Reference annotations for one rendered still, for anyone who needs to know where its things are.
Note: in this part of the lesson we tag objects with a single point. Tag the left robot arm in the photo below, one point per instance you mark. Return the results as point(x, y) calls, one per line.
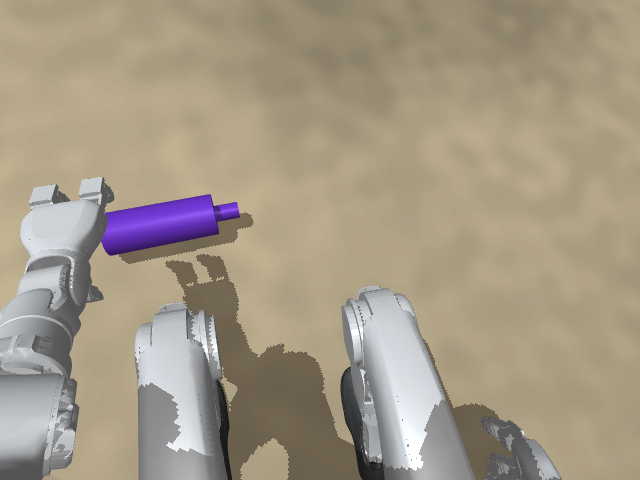
point(38, 414)

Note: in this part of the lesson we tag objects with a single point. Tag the left robot foot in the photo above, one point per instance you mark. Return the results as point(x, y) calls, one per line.
point(224, 428)

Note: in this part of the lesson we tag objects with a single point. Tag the right robot hand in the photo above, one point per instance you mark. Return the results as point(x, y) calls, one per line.
point(530, 461)

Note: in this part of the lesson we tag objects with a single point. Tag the left robot hand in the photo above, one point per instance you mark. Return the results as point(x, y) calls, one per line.
point(55, 222)

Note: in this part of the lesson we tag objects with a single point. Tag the bottle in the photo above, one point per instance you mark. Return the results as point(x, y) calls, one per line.
point(164, 223)

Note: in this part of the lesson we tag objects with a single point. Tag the right robot foot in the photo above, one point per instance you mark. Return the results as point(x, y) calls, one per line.
point(353, 418)

